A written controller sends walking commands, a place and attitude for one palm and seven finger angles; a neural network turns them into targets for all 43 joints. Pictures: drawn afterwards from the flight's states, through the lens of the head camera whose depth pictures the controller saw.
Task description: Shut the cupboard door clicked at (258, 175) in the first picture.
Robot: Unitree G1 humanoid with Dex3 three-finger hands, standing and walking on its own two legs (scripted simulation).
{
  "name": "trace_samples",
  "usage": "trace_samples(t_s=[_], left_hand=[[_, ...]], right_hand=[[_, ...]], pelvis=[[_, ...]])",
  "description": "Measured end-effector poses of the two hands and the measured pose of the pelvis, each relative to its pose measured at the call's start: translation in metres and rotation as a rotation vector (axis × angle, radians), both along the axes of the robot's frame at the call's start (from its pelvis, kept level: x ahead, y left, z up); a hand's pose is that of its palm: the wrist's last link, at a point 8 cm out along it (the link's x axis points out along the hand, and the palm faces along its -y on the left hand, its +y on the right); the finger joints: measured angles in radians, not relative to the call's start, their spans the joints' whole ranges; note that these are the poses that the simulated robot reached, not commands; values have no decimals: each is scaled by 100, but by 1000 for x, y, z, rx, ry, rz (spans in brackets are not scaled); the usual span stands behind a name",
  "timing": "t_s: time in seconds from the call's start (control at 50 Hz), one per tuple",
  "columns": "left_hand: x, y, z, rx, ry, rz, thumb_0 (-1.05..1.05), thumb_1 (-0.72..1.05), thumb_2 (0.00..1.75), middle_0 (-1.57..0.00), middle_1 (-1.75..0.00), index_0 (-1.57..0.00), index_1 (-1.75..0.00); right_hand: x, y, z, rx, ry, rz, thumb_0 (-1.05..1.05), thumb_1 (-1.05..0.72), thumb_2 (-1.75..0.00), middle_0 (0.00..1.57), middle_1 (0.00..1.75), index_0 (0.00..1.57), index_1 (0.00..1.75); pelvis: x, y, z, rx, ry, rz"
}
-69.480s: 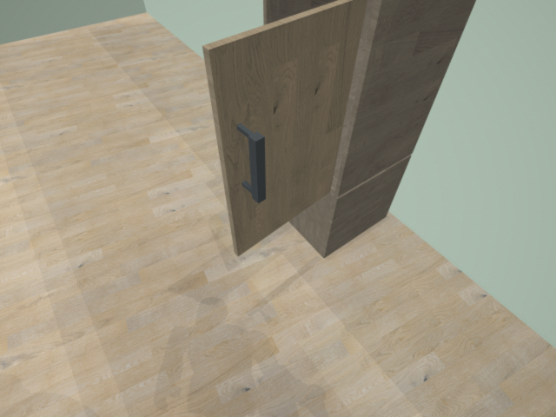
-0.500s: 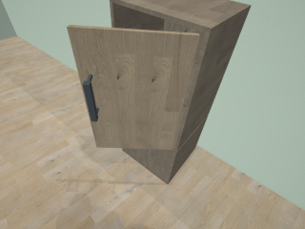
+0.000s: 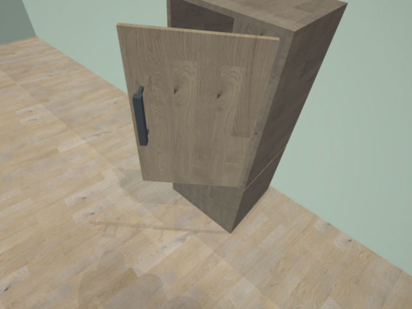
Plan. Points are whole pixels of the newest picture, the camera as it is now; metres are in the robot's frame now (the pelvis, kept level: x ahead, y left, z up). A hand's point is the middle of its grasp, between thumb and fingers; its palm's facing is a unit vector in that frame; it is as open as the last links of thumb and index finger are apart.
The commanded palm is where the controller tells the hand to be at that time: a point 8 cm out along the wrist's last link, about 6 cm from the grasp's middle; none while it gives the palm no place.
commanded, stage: come to a stop and stand still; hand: left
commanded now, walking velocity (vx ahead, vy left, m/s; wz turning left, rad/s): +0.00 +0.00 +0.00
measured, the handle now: (142, 116) +0.61 +0.23 +0.01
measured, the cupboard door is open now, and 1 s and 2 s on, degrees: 38 38 38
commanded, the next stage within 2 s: look again from close up in 1.24 s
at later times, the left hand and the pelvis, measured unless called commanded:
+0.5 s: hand out of the picture -0.08 +0.15 -0.18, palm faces +0.11 -0.98 -0.14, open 7.3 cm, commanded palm none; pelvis -0.05 -0.01 +0.00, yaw +2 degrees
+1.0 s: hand out of the picture -0.07 +0.18 -0.17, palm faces +0.02 -0.98 -0.20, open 7.3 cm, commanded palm none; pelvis -0.11 +0.00 +0.00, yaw -1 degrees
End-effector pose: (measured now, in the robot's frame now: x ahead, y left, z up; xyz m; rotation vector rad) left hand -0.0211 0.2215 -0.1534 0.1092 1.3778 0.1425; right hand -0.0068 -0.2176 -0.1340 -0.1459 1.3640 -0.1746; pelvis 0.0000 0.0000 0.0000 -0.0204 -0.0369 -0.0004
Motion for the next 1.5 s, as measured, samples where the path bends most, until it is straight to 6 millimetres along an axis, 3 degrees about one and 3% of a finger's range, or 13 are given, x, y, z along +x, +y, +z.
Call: trace_samples(t_s=[0.16, 0.26, 0.44, 0.6, 0.64, 0.72, 0.8, 0.88, 0.94, 1.04, 1.28, 1.4, 1.5], left_hand=[[-38, -13, 6, -15, 50, 36, 0, 91, 90, -20, -30, -20, -30], [-52, -19, 3, -31, 66, 44, 0, 91, 90, -20, -30, -20, -30], [-59, -23, 1, -33, 26, 57, 0, 91, 90, -20, -30, -20, -30], [-90, -21, -2, -15, 41, 101, 0, 91, 90, -20, -30, -20, -30], [-90, -16, -9, -14, 44, 91, 0, 91, 90, -20, -30, -20, -30], [-68, 0, -24, -11, -20, 49, 0, 91, 90, -20, -30, -20, -30], [-47, 10, -10, 6, -97, 16, 0, 91, 90, -20, -30, -20, -30], [-40, 14, 7, 24, -147, 2, 0, 92, 90, -20, -30, -20, -30], [-44, 12, 9, 35, -145, -17, 0, 92, 90, -20, -30, -20, -30], [-68, 5, 13, 32, -72, -42, 0, 93, 90, -20, -30, -20, -30], [-118, -20, 8, -28, 47, 2, 0, 92, 90, -20, -30, -20, -30], [-126, -27, 8, -42, 86, 10, 0, 91, 90, -20, -30, -20, -30], [-121, -28, 10, -38, 92, 7, 0, 91, 90, -20, -30, -20, -30]], right_hand=[[6, -6, 2, -1, -31, 24, 2, -92, -90, 20, 30, 21, 30], [5, -9, 1, -10, -57, 28, 1, -91, -90, 20, 30, 20, 30], [-14, -7, -1, 3, -36, 42, 1, -91, -90, 20, 30, 20, 30], [-27, -10, -6, 3, -43, 42, 1, -91, -90, 20, 30, 20, 30], [-37, -11, -4, -10, -61, 16, 1, -91, -90, 20, 30, 20, 30], [-72, -5, -9, -40, -56, -21, 0, -91, -90, 20, 30, 20, 30], [-111, 10, -7, -19, 14, -36, 1, -91, -90, 20, 30, 20, 30], [-128, 23, -6, 26, 54, -29, 1, -91, -90, 20, 30, 20, 30], [-130, 26, -11, 52, 47, -38, 1, -90, -90, 20, 30, 20, 30], [-131, 26, -10, 71, 27, -48, 1, -91, -90, 20, 30, 21, 30], [-133, 3, -2, 23, 70, -20, 1, -91, -90, 20, 30, 20, 30], [-122, -2, 1, 12, 66, -9, 1, -91, -90, 20, 30, 20, 30], [-108, 1, 0, 23, 50, -2, 1, -91, -90, 20, 30, 20, 30]], pelvis=[[-13, -2, 5, 1, 2, 15], [-20, -2, 3, -1, -7, 17], [-38, -5, 2, 4, -18, 31], [-60, -5, -2, 6, -24, 53], [-64, -3, -5, 9, -24, 46], [-76, 4, -16, 14, -15, 26], [-89, 7, -8, 38, -23, 3], [-96, 9, 0, 26, -3, 5], [-102, 6, -1, 37, 14, -9], [-111, 4, 3, 16, 12, -7], [-111, -2, 6, 14, 24, 0], [-106, -4, 7, 13, 32, 1], [-99, -5, 8, 15, 36, -1]])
